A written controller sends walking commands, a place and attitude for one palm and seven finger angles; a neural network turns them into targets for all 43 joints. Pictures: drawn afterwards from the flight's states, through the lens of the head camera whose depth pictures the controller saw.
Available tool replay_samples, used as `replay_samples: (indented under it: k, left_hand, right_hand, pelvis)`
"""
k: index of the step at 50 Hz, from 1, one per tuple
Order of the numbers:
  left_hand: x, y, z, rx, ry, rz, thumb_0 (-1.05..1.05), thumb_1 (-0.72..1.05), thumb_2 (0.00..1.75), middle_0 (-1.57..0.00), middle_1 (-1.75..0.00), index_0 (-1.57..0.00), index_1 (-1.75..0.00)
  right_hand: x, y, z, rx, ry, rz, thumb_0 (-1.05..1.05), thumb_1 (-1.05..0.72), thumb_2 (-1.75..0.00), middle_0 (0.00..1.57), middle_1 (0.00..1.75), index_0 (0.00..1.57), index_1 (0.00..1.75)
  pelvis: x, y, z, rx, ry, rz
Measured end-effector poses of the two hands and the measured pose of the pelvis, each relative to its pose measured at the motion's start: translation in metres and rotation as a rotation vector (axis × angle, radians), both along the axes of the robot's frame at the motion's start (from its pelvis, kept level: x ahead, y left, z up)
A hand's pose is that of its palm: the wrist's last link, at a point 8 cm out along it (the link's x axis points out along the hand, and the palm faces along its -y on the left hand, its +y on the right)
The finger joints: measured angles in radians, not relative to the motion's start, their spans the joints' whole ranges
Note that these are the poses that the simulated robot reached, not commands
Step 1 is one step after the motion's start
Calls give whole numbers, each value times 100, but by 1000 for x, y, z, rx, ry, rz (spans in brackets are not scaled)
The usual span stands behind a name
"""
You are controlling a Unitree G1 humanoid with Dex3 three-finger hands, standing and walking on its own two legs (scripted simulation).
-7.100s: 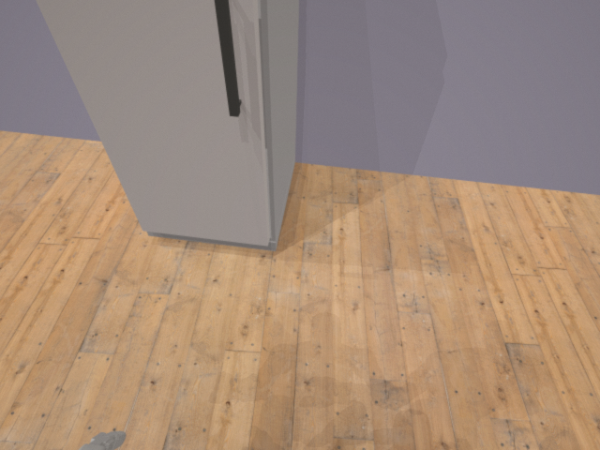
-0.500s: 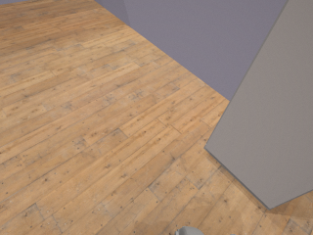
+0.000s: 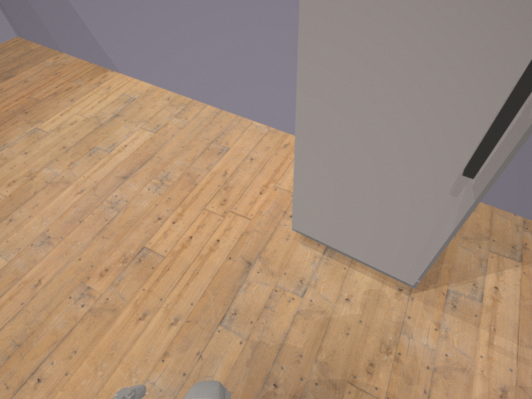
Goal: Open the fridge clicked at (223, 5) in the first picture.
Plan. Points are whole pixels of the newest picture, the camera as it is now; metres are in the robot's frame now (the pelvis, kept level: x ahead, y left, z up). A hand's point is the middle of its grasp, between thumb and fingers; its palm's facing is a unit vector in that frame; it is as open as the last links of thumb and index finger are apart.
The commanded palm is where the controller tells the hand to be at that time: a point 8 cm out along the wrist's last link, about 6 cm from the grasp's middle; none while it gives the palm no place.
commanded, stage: turn to face it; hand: right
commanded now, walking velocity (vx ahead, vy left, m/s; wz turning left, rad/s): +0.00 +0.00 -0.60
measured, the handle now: (503, 115) +0.61 -0.42 +0.08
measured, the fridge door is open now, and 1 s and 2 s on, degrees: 0 0 0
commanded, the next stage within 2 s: take the last steps up to it in 0.58 s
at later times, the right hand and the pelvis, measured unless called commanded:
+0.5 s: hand out of the picture -0.01 -0.17 -0.15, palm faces +0.29 +0.91 -0.28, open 7.4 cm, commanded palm none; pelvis -0.03 +0.04 +0.00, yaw -18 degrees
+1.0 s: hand out of the picture -0.08 -0.19 -0.17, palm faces +0.42 +0.88 -0.21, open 7.4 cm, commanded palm none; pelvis -0.04 +0.00 +0.00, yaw -24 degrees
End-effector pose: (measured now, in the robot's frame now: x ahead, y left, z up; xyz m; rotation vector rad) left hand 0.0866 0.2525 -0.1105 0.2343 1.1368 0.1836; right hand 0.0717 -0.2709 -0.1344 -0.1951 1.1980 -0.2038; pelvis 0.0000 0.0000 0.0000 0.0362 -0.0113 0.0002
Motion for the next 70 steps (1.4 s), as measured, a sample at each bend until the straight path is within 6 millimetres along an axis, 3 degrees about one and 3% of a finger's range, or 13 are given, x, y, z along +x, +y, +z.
replay_samples:
  k: [6, 13, 19, 25, 33, 38, 45, 53, 57, 64, 70]
  left_hand:
    - [-17, -1, -12, -33, 55, -19, 1, 90, 90, -20, -30, -20, -30]
    - [-36, 23, -35, -64, 134, -51, 1, 90, 90, -20, -30, -20, -30]
    - [-28, 41, -40, -64, 166, -115, 1, 90, 90, -20, -30, -20, -30]
    - [-8, 35, -34, -40, 169, -202, 1, 90, 90, -20, -30, -20, -30]
    - [38, -21, -26, 16, 68, -365, 1, 91, 90, -19, -30, -20, -30]
    - [46, -56, -11, 4, -2, -418, 1, 90, 90, -20, -30, -20, -30]
    - [27, -73, -13, -57, 14, -418, 0, 90, 90, -20, -30, -20, -30]
    - [-4, -28, -41, -60, 170, -340, 0, 92, 90, -20, -30, -21, -30]
    - [-7, -12, -50, -48, 274, -341, 1, 91, 90, -20, -30, -20, -30]
    - [39, -23, -34, -51, 252, -347, 1, 91, 90, -20, -30, -20, -30]
    - [98, -69, -32, -61, 204, -399, 1, 91, 90, -19, -30, -20, -30]
  right_hand:
    - [10, 11, 9, -5, -77, -28, 0, -91, -90, 20, 30, 20, 30]
    - [2, 39, 19, -32, -152, -73, 0, -90, -90, 20, 30, 20, 30]
    - [-48, 54, 24, -52, -102, -158, 0, -90, -90, 20, 30, 20, 30]
    - [-99, 57, 16, -32, -26, -246, 0, -90, -90, 20, 30, 21, 30]
    - [-183, 34, -21, 30, 91, -392, 0, -90, -90, 20, 30, 21, 30]
    - [-214, 25, -19, 46, 163, -435, 0, -90, -90, 20, 30, 20, 30]
    - [-208, 29, -4, 62, 118, -425, 0, -91, -90, 20, 30, 20, 30]
    - [-163, 53, -2, 55, 52, -400, 0, -91, -90, 20, 30, 20, 30]
    - [-157, 74, -4, 58, 42, -454, 0, -91, -90, 20, 30, 20, 30]
    - [-174, 117, -1, 153, 205, -513, 0, -90, -90, 20, 30, 20, 30]
    - [-176, 131, -6, 238, 307, -560, 0, -90, -90, 20, 30, 20, 30]
  pelvis:
    - [-7, 8, -1, -3, 5, -73]
    - [-17, 33, -8, -22, 21, -164]
    - [-24, 44, -6, -43, 6, -236]
    - [-29, 41, -3, -62, 3, -309]
    - [-45, 12, -18, -50, 8, -377]
    - [-52, 3, -9, -30, -9, -384]
    - [-48, -1, 2, -25, -13, -409]
    - [-21, 13, -6, -59, -8, -417]
    - [-3, 19, -8, -44, -15, -436]
    - [31, 10, 3, -41, 2, -446]
    - [61, -14, 0, -21, 10, -457]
